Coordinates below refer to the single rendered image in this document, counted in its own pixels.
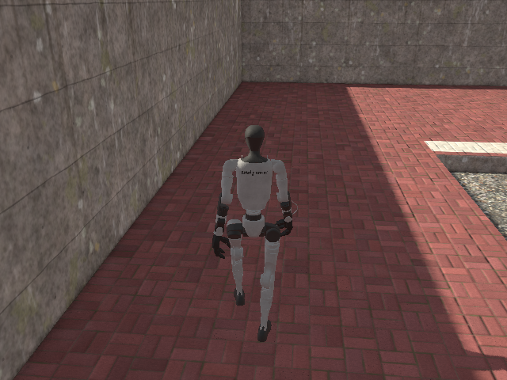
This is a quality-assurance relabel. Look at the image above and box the right robot thigh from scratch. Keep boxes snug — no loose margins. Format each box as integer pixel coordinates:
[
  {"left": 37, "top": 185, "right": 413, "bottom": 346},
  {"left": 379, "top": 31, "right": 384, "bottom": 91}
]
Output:
[{"left": 260, "top": 222, "right": 280, "bottom": 289}]

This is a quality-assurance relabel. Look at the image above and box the left robot forearm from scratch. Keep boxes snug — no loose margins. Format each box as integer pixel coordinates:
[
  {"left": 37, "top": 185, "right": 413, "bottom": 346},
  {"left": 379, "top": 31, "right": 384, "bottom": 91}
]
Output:
[{"left": 213, "top": 193, "right": 229, "bottom": 236}]

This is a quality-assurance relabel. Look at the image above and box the right robot forearm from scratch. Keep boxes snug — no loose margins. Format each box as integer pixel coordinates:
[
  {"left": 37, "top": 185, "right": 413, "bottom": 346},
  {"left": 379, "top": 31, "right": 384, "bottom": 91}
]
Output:
[{"left": 280, "top": 191, "right": 292, "bottom": 222}]

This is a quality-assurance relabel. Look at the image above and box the robot left upper arm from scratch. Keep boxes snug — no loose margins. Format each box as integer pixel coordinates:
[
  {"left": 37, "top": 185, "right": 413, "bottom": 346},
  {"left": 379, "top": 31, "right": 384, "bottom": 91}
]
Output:
[{"left": 221, "top": 159, "right": 238, "bottom": 204}]

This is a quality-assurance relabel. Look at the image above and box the robot right hand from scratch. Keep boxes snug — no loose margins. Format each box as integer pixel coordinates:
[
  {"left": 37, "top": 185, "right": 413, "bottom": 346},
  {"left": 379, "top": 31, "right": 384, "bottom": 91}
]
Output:
[{"left": 275, "top": 219, "right": 293, "bottom": 237}]

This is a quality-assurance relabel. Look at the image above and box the robot left hand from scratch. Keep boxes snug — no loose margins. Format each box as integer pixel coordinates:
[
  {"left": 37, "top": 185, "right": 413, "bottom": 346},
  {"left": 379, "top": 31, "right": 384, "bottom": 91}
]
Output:
[{"left": 212, "top": 234, "right": 231, "bottom": 259}]

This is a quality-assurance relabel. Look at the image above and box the robot right upper arm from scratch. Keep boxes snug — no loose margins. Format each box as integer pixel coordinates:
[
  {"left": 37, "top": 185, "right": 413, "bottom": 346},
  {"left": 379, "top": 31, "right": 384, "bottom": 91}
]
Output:
[{"left": 271, "top": 159, "right": 289, "bottom": 203}]

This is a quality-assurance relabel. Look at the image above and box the robot torso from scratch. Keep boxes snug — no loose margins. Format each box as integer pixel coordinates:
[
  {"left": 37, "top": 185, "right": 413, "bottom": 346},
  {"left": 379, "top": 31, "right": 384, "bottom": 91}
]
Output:
[{"left": 235, "top": 155, "right": 273, "bottom": 238}]

